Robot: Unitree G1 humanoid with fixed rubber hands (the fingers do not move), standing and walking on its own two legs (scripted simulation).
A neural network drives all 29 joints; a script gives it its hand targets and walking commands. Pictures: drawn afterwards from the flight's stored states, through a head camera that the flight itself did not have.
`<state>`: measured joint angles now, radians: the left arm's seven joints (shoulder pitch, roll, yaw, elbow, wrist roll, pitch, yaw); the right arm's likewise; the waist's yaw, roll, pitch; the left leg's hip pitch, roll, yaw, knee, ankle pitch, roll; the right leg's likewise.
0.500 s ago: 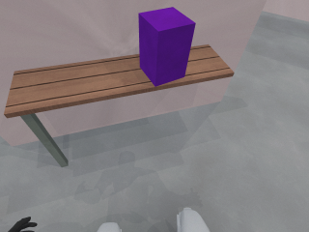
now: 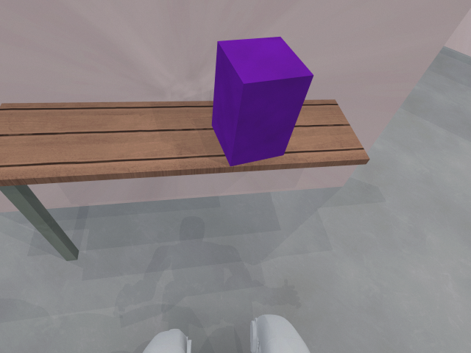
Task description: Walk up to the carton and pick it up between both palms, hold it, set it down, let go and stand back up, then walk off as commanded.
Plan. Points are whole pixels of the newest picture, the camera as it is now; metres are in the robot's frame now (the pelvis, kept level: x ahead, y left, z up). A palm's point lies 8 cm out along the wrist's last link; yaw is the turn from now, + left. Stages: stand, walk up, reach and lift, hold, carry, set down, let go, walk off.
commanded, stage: walk up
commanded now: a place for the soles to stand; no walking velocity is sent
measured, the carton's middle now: (254, 104) +0.69 -0.05 -0.01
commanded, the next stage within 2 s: none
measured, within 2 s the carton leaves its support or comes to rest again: neither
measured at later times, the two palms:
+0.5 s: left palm out of the picture +0.09 +0.21 -0.10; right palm (445, 343) +0.15 -0.43 -0.13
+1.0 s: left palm out of the picture +0.03 +0.26 -0.10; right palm (421, 324) +0.19 -0.38 -0.11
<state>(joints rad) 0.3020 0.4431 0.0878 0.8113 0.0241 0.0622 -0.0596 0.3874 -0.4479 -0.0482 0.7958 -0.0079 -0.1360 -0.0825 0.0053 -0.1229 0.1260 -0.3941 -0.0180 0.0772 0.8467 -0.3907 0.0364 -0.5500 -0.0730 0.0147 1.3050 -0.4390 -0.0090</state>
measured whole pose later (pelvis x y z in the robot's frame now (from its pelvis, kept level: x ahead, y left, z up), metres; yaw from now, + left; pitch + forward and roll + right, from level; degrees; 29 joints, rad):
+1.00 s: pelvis +0.04 -0.08 -0.01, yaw +12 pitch -3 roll +0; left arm 0.22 0.43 0.06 0.96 0.00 -0.03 0.04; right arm 0.20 -0.43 -0.06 0.88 -0.03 -0.01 0.01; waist 0.00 0.01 0.11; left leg -0.44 -0.02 0.01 0.96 -0.47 0.02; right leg -0.48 -0.06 0.03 0.97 -0.50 -0.02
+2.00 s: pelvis +0.16 -0.16 +0.02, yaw +8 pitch -6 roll +0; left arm 0.27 0.37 0.08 0.92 0.00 -0.07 -0.04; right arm 0.30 -0.46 -0.07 0.95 0.00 -0.05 0.04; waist 0.02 0.05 0.08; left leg -0.52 0.04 -0.04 1.14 -0.31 0.01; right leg -0.28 -0.02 -0.12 0.68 -0.30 -0.05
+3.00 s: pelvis +0.32 -0.13 +0.01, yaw +10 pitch -4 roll +2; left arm 0.06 0.37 0.01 0.99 0.00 -0.02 0.01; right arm 0.10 -0.41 -0.02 1.01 0.01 0.00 0.01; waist -0.02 -0.01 0.16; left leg -0.32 0.01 0.02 0.77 -0.38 -0.03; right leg -0.43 -0.07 -0.03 0.79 -0.30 0.00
